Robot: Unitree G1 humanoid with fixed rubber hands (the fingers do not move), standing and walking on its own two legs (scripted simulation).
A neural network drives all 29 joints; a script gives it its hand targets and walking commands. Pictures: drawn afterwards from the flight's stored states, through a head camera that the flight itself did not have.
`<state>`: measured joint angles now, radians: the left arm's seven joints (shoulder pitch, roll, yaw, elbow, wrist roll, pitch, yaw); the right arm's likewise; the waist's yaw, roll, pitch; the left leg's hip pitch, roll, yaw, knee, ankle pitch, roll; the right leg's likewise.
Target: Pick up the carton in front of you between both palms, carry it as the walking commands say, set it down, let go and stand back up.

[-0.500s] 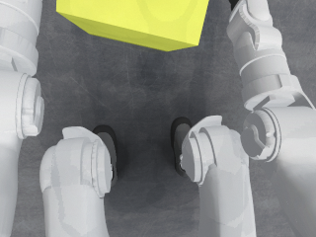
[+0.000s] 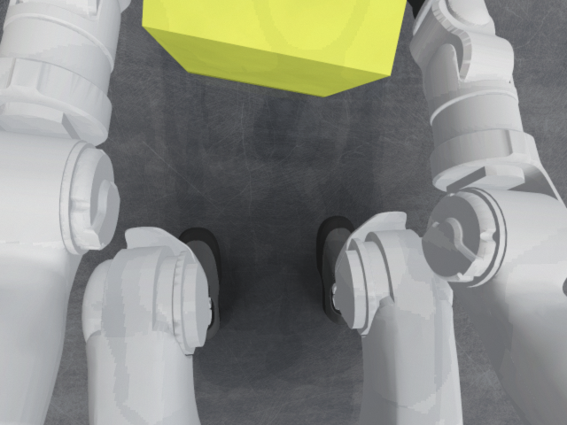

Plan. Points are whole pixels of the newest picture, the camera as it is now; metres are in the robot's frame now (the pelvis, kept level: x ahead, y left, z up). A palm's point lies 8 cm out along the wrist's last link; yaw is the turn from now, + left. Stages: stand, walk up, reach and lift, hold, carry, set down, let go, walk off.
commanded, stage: reach and lift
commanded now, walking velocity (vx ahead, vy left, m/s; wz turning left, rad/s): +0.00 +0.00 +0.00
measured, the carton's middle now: out of the picture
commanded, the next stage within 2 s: none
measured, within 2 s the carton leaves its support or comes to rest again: leaves its support in 0.06 s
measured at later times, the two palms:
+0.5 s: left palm out of the picture +0.52 +0.17 +0.02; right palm out of the picture +0.50 -0.13 +0.02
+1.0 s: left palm out of the picture +0.47 +0.17 +0.15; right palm out of the picture +0.47 -0.13 +0.16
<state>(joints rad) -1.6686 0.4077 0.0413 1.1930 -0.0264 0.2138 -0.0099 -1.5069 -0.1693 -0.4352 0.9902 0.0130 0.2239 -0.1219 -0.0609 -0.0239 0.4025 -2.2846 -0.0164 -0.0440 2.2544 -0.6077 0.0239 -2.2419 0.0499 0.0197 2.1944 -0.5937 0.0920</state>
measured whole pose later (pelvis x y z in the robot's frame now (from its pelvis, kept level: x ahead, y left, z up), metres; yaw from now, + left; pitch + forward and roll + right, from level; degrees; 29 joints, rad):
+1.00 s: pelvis +0.02 -0.02 +0.20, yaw +5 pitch +39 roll -2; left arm -0.92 0.00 0.37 0.67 0.23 0.43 0.01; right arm -0.84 0.09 -0.50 0.56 -0.19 0.42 -0.08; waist -0.04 0.00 -0.21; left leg -1.75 -0.06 -0.08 1.55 -0.48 -0.03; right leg -1.72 0.04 0.05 1.54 -0.50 0.06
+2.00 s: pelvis +0.08 -0.02 +0.41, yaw +6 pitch -2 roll +0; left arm -0.28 -0.16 0.27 0.38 0.28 0.60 0.00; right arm -0.30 0.16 -0.29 0.40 -0.28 0.59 -0.01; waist 0.00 0.00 -0.05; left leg -0.24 -0.01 -0.07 0.50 -0.23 -0.02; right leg -0.23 0.02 0.07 0.50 -0.24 0.01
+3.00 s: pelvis +0.09 -0.02 +0.42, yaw +6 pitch -6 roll +0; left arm -0.21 -0.14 0.18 0.20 0.25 0.72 0.00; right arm -0.23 0.14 -0.20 0.22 -0.25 0.71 -0.01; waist 0.00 0.00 0.02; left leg -0.08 -0.01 -0.08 0.37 -0.19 -0.02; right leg -0.07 0.01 0.07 0.37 -0.20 0.01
